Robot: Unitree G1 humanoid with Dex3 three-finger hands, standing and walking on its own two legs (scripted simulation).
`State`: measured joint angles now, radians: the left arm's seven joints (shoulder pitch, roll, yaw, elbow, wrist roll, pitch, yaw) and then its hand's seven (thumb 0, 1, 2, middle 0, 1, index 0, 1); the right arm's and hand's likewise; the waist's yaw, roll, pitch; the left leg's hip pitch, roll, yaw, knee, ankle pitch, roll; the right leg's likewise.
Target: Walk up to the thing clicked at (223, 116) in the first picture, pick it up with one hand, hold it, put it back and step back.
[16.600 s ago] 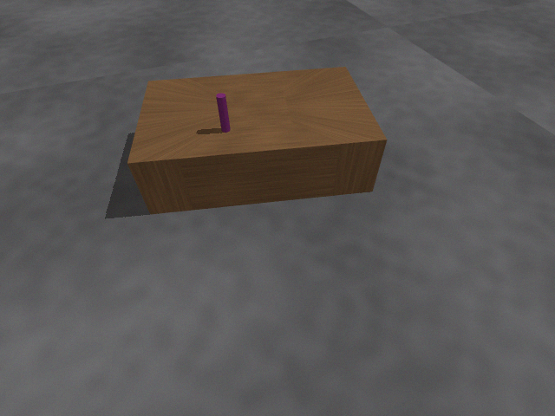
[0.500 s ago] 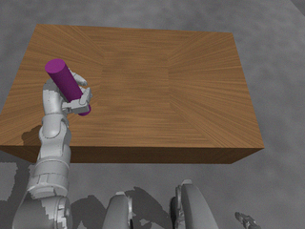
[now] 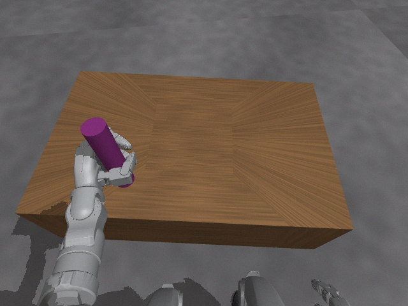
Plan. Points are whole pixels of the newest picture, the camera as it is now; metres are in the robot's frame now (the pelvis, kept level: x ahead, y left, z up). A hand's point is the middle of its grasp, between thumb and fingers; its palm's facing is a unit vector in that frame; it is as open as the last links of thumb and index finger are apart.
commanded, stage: lift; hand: left
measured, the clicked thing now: (111, 157) +0.39 +0.19 +0.05
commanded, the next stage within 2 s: hold in 0.54 s
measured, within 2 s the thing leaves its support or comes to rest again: neither
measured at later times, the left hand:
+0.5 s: hand (118, 162) +0.37 +0.17 +0.06, palm faces +0.12 -0.99 +0.00, open 5.3 cm
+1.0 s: hand (120, 163) +0.36 +0.16 +0.08, palm faces +0.11 -0.99 +0.00, open 5.3 cm
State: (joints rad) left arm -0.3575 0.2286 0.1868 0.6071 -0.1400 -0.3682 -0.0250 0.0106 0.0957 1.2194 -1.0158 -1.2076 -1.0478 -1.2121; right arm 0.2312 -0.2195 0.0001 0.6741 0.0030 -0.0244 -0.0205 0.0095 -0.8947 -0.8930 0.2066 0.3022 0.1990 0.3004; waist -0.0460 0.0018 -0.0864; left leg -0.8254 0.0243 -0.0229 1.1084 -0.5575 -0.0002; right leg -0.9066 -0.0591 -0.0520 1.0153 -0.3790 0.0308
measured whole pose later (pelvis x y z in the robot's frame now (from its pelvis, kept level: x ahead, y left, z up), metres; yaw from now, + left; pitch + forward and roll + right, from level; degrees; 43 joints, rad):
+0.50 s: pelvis +0.01 +0.00 +0.02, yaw +0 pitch +11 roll -2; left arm -0.23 0.20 0.16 0.53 -0.16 -0.38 -0.04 0.01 0.10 1.22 -1.01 -1.21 -1.05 -1.21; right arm 0.24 -0.22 -0.01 0.67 0.00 -0.02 -0.02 0.01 -0.89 -0.89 0.21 0.30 0.20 0.30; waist -0.03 0.00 -0.05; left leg -0.63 0.03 -0.01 0.96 -0.52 0.00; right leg -0.72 -0.05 -0.05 0.89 -0.35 0.03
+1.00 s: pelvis +0.01 -0.01 +0.04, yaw +0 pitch +8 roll -1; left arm -0.19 0.18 0.15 0.50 -0.17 -0.38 -0.04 0.01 0.10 1.22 -1.01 -1.21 -1.05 -1.21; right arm 0.23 -0.21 -0.01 0.68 0.01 -0.02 -0.02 0.01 -0.90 -0.89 0.21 0.30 0.20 0.30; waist -0.02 0.01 -0.04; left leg -0.54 0.03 -0.01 0.88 -0.48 -0.01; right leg -0.63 -0.05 -0.05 0.82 -0.33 0.02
